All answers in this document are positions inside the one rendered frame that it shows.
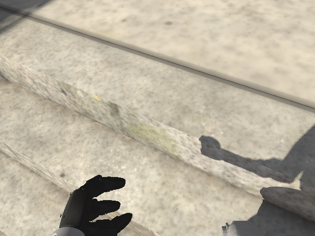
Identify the stairs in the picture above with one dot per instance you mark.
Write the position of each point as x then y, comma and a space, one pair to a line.
55, 137

